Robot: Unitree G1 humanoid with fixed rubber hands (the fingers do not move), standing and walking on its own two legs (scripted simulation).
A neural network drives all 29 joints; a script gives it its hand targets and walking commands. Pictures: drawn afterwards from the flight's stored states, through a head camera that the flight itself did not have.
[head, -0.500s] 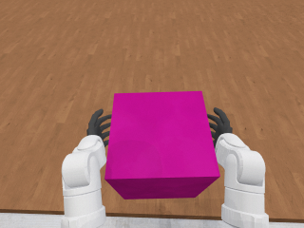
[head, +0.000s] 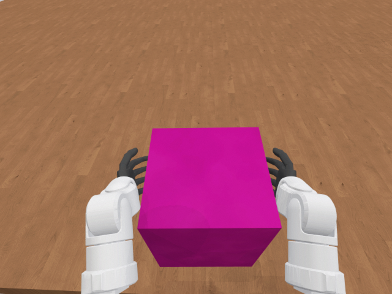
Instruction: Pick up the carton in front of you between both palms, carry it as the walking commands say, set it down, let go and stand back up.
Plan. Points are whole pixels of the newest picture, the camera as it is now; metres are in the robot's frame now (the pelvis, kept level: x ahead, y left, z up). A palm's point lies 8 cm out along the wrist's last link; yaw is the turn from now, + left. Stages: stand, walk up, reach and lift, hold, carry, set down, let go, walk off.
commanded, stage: carry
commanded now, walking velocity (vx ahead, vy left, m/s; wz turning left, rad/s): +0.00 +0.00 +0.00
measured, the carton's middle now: (205, 202) +0.33 +0.00 +0.05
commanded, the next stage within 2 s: none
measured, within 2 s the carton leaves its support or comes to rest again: neither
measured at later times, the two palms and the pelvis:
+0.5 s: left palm (122, 202) +0.28 +0.15 +0.12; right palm (294, 202) +0.28 -0.15 +0.12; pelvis -0.04 +0.00 +0.01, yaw +0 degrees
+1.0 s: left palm (119, 216) +0.25 +0.15 +0.12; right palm (299, 216) +0.25 -0.15 +0.12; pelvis -0.07 +0.00 +0.01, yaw +0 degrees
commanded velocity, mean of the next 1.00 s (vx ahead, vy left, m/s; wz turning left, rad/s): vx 0.00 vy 0.00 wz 0.00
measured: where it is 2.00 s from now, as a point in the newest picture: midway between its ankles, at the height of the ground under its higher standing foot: outside the picture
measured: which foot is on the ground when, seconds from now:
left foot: down 0.00-1.00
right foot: down 0.00-1.00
